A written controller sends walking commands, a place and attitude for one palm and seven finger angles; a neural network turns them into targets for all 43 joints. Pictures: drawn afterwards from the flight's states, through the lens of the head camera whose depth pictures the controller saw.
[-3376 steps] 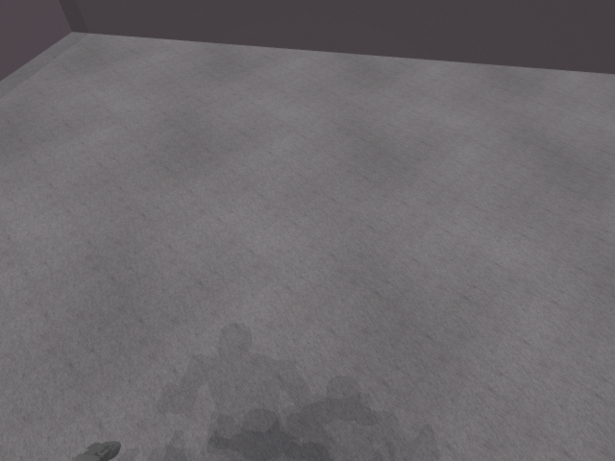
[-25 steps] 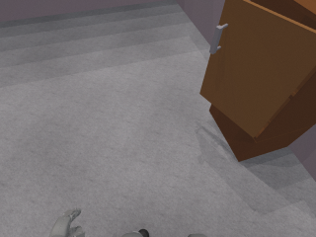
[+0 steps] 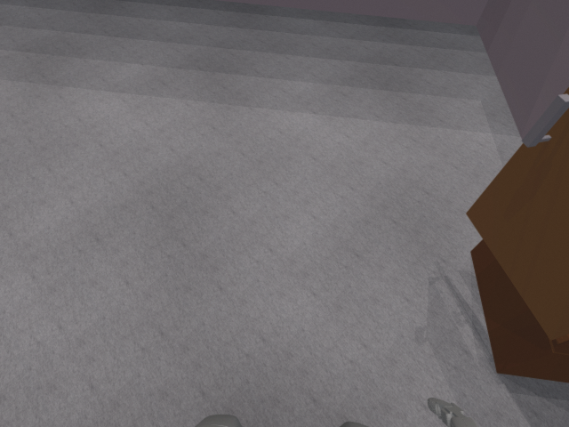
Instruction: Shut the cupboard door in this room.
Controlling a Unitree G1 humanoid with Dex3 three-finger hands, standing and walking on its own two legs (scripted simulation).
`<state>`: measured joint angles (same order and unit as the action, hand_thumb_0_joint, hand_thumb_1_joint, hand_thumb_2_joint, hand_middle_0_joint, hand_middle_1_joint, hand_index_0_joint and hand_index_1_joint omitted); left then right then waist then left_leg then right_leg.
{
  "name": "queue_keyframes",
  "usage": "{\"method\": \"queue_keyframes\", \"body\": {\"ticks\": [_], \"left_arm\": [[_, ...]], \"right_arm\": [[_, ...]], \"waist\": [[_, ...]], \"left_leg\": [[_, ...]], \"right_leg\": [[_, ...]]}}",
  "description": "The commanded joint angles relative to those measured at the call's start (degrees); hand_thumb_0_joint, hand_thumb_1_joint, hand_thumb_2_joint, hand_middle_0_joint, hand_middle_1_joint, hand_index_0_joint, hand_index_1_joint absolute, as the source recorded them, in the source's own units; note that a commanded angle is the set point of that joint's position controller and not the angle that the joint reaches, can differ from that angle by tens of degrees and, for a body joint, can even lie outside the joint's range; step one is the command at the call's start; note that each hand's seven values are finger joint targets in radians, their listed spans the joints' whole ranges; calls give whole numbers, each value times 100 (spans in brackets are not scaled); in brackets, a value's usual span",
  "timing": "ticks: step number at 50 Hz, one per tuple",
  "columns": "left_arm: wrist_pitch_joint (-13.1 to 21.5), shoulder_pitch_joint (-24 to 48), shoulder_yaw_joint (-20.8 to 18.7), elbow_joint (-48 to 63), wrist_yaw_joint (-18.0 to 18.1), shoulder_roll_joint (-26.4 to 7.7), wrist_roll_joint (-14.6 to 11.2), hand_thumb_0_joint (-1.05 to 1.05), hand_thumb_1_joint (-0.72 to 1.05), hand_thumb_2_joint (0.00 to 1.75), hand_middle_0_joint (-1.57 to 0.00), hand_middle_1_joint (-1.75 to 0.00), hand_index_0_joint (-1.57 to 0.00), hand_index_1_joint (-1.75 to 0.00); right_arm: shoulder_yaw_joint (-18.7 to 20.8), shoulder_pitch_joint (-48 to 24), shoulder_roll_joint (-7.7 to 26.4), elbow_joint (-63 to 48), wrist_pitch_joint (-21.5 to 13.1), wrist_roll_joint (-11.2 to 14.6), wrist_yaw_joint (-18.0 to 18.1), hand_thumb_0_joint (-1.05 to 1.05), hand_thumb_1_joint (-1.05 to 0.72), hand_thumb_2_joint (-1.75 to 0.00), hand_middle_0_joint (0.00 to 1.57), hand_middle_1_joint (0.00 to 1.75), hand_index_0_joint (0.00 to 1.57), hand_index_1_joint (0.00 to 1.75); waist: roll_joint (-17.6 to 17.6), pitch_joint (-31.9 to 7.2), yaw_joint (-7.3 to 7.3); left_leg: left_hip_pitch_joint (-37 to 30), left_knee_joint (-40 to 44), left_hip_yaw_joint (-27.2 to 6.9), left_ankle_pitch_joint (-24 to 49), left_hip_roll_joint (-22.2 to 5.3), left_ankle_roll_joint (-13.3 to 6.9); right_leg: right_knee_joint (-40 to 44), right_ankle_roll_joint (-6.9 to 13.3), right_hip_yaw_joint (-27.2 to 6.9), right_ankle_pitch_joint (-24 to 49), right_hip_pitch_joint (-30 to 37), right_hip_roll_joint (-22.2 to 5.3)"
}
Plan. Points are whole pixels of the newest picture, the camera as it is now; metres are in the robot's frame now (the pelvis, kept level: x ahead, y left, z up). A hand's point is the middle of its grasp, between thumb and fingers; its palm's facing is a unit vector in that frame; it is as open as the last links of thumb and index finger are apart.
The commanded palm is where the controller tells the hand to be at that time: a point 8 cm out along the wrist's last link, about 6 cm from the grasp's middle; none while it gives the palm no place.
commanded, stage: walk to a spot facing it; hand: left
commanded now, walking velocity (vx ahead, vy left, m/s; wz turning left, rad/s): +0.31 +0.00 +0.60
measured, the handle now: (554, 120) +0.75 -0.54 -0.02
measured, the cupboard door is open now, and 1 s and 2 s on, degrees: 21 21 21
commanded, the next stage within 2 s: turn to face it in 0.88 s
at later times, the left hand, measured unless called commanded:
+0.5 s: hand out of the picture +0.11 +0.14 -0.13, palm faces +0.36 -0.91 -0.22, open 7.4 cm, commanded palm none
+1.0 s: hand (111, 336) +0.24 +0.31 -0.14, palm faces +0.58 -0.78 -0.22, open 7.4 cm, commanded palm none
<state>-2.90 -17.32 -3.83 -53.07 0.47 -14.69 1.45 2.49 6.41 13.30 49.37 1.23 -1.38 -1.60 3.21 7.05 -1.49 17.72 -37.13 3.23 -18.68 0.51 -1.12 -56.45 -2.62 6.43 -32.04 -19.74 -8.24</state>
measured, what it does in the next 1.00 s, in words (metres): walks ahead, turning left: right foot, then left foot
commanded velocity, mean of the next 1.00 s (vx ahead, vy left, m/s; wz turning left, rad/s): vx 0.27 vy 0.00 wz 0.50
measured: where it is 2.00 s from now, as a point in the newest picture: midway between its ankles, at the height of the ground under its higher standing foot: (247, 347)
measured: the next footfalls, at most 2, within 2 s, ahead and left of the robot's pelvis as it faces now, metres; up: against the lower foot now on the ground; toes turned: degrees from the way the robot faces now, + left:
right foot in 0.26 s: +0.18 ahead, -0.14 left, +0.00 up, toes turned +4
left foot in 0.72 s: +0.28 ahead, +0.16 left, +0.00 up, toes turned +35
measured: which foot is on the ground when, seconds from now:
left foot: down 0.00-0.26, up 0.28-0.70, down 0.72-1.00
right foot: up 0.00-0.24, down 0.26-0.72, up 0.74-1.00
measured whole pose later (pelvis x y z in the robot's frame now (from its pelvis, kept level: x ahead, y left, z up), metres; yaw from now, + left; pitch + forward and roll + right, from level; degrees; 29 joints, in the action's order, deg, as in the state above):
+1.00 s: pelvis +0.28 +0.08 +0.02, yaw +35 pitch +1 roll -1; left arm -0.3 -9.5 -4.7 -50.3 -1.0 -14.1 1.8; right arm 1.4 13.9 10.8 53.4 -1.7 -1.1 -0.4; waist 1.5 3.7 0.3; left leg 13.2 -24.9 1.5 -12.5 3.3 -4.9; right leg -59.1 -4.6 0.4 -12.8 -35.3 -8.0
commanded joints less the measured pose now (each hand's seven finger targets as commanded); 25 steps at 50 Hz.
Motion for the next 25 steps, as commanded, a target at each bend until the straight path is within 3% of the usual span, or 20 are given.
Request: {"method": "queue_keyframes", "body": {"ticks": [1,3,8,10,11,12,13,14,15,16,17,18,20,23,25], "left_arm": [[287,1009,-183,920,-106,-538,25,0,90,90,-20,-30,-20,-30],[269,744,-182,797,-179,-481,15,0,90,90,-20,-30,-20,-30],[311,604,-157,788,-238,-404,18,0,90,90,-20,-30,-20,-30],[370,72,-199,660,-248,-441,37,0,90,90,-20,-30,-20,-30],[415,-443,-258,501,-226,-563,54,0,90,90,-20,-30,-20,-30],[509,-1091,-347,370,-158,-907,94,0,90,90,-20,-30,-20,-30],[532,-1370,-409,370,-68,-1402,137,0,90,90,-20,-30,-20,-30],[516,-995,-353,485,-3,-1278,57,0,90,90,-20,-30,-20,-30],[543,-523,-340,565,24,-1135,68,0,90,90,-20,-30,-20,-30],[577,-108,-265,602,37,-822,67,0,90,90,-20,-30,-20,-30],[621,102,-185,597,28,-551,56,0,90,90,-20,-30,-20,-30],[671,124,-148,547,22,-428,45,0,90,90,-20,-30,-20,-30],[729,-128,-137,376,40,-332,53,0,90,90,-20,-30,-20,-30],[766,-565,-127,106,55,-284,39,0,90,90,-20,-30,-20,-30],[774,-685,-127,-7,69,-307,46,0,90,90,-20,-30,-20,-30]], "right_arm": [[308,829,1208,-150,-101,-55,198,0,-90,-90,20,30,20,30],[283,579,1178,-206,-152,-47,195,0,-90,-90,20,30,20,30],[344,490,1218,-160,-161,-55,156,0,-90,-90,20,30,20,30],[365,308,1188,-171,-134,-45,148,0,-90,-90,20,30,20,30],[351,179,1072,-200,-132,-27,142,0,-90,-90,20,30,20,30],[281,197,748,-276,-155,34,132,0,-90,-90,20,30,20,30],[194,255,285,-454,-201,71,113,0,-90,-90,20,30,20,30],[270,286,580,-481,-153,3,75,0,-90,-90,20,30,20,30],[300,264,527,-371,-161,-48,54,0,-90,-90,20,30,20,30],[296,221,532,-276,-157,-63,13,0,-90,-90,20,30,20,30],[284,243,422,-153,-119,-71,-46,0,-90,-90,20,30,20,30],[248,377,277,-74,-82,-49,-85,0,-90,-90,20,30,20,30],[219,432,158,-8,-51,-23,-122,0,-90,-90,20,30,20,30],[162,55,10,-97,-40,-26,-153,0,-90,-90,20,30,20,30],[124,-164,-48,-187,-48,-19,-185,0,-90,-90,20,30,20,30]], "waist": [[-1380,-343,561],[-1406,-309,354],[-1256,-323,200],[-1127,-446,-77],[-769,-506,-345],[310,-806,-632],[2026,-990,-752],[1429,-615,-416],[1179,-436,-219],[766,-200,-27],[382,-194,119],[423,-277,203],[518,-437,179],[377,-410,25],[406,-348,-8]], "left_leg": [[-999,2211,-2389,-645,-1611,-997],[-638,2310,-2016,-700,-1304,-888],[60,2221,-1877,-1196,-1014,-816],[678,1764,-1865,-1499,-874,-709],[1292,1105,-1681,-1626,-571,-568],[2083,-274,-1108,-1749,16,-282],[2683,-2381,-523,-2015,523,-54],[2706,-3364,-839,-1575,32,-47],[2747,-3923,-923,-1014,-161,-34],[2642,-4018,-892,-434,-429,8],[2305,-3882,-766,52,-517,69],[2128,-3724,-615,326,-528,111],[2127,-3245,-372,435,-518,170],[2362,-2563,-98,429,-490,177],[2361,-2023,14,459,-533,130]], "right_leg": [[-847,-29,-591,612,-1887,17],[-344,-68,-488,951,-1556,110],[1322,-140,-137,1371,-382,482],[1932,-159,32,1630,718,729],[2357,-125,-49,1563,1633,719],[3342,65,-1024,404,2601,-98],[4583,601,-3367,-1019,2761,-1760],[5032,893,-3990,-1901,1908,-2151],[5054,971,-3966,-2032,1387,-2086],[4927,913,-3090,-1371,959,-1918],[4748,718,-1959,-282,675,-1525],[4631,637,-1174,677,698,-1290],[4446,636,-408,2085,1203,-1116],[4284,675,137,3536,1885,-1141],[4217,683,380,3871,2114,-1211]]}}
